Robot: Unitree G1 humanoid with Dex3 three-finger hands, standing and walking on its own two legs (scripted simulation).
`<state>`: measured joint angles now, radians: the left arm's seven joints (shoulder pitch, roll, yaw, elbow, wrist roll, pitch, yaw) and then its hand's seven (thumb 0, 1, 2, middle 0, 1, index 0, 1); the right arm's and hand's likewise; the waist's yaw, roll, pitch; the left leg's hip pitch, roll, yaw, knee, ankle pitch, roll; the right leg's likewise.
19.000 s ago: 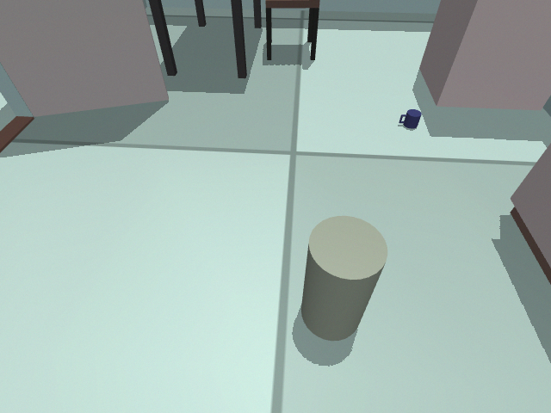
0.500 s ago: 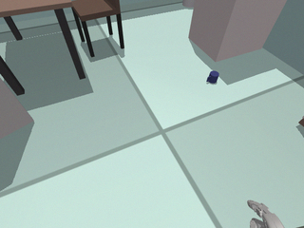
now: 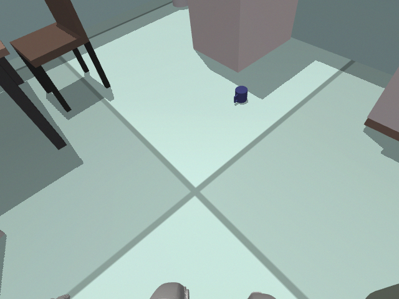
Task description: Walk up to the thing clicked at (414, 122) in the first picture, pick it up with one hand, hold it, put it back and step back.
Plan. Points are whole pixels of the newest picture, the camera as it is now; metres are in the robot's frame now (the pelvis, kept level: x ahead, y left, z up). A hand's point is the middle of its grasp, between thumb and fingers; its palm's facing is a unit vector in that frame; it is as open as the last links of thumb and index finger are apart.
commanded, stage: walk up
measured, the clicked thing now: (239, 95) +1.49 -0.18 -0.71
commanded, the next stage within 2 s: stand in 1.54 s
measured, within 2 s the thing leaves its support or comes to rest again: neither
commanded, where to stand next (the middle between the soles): +0.09 +0.04 m, yaw -20 degrees
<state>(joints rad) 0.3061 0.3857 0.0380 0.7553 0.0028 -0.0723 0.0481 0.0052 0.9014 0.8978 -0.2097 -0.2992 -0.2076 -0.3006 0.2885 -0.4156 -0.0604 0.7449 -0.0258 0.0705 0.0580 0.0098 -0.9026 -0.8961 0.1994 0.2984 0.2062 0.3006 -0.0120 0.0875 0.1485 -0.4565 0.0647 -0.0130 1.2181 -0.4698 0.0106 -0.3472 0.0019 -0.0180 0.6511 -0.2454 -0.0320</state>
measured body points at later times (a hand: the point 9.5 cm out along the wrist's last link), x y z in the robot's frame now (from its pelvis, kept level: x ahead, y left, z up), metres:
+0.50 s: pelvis +0.01 +0.09 +0.00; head +0.07 +0.11 +0.44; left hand +0.16 +0.39 -0.14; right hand -0.01 -0.26 -0.08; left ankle +0.09 +0.21 -0.72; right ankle -0.05 -0.08 -0.66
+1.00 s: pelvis +0.00 +0.06 -0.01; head +0.02 +0.05 +0.44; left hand +0.19 +0.32 -0.12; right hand -0.05 -0.25 -0.13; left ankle +0.08 +0.16 -0.72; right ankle -0.04 -0.06 -0.71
